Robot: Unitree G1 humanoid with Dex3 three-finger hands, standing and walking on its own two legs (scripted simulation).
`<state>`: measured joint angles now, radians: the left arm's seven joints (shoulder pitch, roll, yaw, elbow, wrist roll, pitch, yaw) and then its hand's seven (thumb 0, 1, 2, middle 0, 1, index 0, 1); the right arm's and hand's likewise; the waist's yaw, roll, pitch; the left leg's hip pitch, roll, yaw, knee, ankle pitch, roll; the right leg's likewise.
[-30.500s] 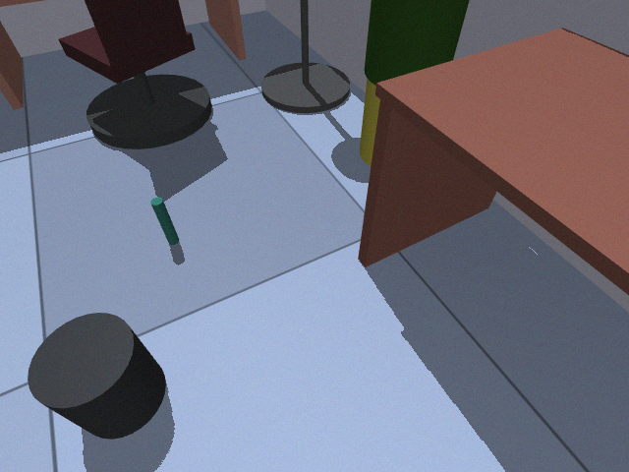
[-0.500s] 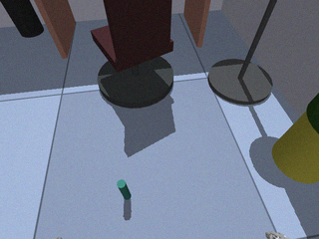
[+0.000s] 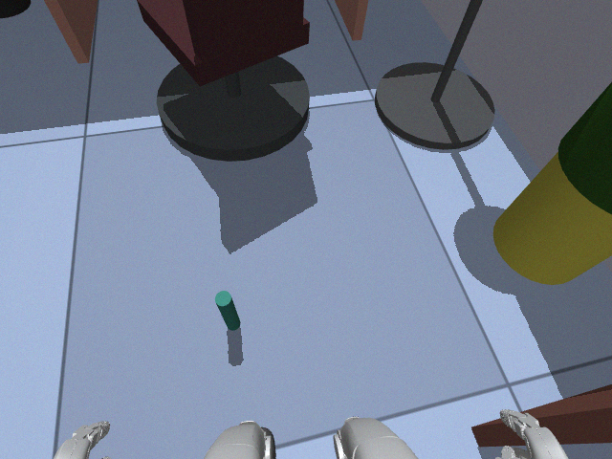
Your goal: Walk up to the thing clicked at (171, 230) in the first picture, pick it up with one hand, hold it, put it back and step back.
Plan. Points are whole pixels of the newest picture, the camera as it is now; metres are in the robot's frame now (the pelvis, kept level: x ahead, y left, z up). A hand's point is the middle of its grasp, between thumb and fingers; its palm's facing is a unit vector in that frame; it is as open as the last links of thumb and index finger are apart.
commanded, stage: step back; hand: left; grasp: from the side
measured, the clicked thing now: (228, 312) +0.49 +0.20 -0.64
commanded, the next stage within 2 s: none
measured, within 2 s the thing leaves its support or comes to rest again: neither
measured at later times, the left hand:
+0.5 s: hand out of the picture -0.01 +0.27 -0.15, palm faces +0.06 -0.92 -0.38, open 7.3 cm
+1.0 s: hand out of the picture -0.23 +0.23 -0.13, palm faces +0.01 -0.91 -0.42, open 7.3 cm
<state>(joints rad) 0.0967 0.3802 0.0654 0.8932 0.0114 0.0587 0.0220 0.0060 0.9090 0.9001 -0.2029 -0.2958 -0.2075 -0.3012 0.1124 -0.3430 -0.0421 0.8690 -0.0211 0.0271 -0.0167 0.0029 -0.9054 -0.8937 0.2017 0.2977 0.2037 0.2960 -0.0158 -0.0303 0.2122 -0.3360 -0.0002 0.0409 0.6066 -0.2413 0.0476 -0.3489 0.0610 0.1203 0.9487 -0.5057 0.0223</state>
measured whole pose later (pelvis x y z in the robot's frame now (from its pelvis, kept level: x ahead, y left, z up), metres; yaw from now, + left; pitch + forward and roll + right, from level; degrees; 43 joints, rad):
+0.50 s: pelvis -0.14 +0.00 -0.01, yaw +3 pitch -3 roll +2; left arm 0.08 0.39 0.07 0.78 0.01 0.06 0.02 0.01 0.91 0.90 -0.20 -0.30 -0.21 -0.30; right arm 0.16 -0.36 -0.04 0.89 -0.02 0.04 -0.01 0.00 -0.91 -0.89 0.20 0.30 0.20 0.30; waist 0.01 -0.07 0.22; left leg -0.23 -0.06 -0.02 0.64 -0.35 0.02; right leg -0.42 -0.02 0.07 0.77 -0.35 0.00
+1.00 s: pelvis -0.30 -0.04 +0.00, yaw +0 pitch -2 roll +2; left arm 0.22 0.34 0.07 0.85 0.04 0.05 0.00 0.01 0.91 0.90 -0.21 -0.30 -0.21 -0.30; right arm 0.15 -0.41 -0.05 0.84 0.01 0.07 -0.02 0.00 -0.91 -0.89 0.20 0.30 0.20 0.30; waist 0.03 0.02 0.13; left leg -0.49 -0.12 -0.14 1.15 -0.46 -0.01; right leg -0.29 -0.01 0.06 0.62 -0.29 -0.01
